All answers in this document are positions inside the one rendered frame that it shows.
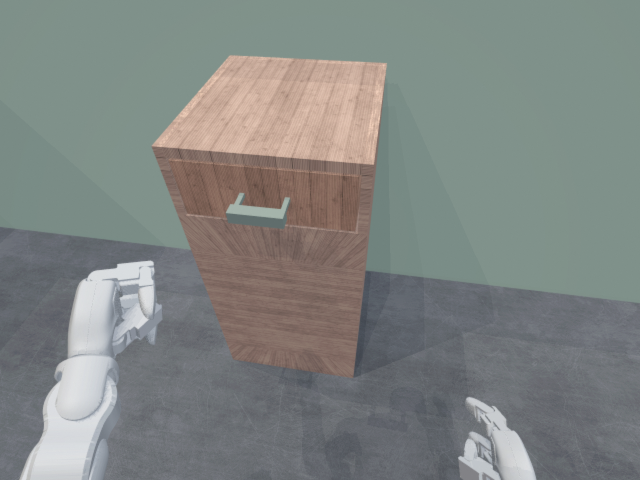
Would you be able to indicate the right robot hand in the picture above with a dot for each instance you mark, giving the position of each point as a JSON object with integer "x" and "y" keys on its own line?
{"x": 504, "y": 457}

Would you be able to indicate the left robot forearm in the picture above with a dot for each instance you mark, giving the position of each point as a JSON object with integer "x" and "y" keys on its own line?
{"x": 79, "y": 414}

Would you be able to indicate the cabinet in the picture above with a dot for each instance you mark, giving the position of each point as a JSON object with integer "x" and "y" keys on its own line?
{"x": 287, "y": 297}

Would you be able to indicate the handle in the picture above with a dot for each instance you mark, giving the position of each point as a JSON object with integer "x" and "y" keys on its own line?
{"x": 257, "y": 216}

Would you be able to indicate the left robot hand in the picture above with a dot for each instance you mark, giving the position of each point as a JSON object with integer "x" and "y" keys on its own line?
{"x": 97, "y": 308}

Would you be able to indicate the drawer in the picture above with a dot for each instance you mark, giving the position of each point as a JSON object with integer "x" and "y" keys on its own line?
{"x": 317, "y": 199}

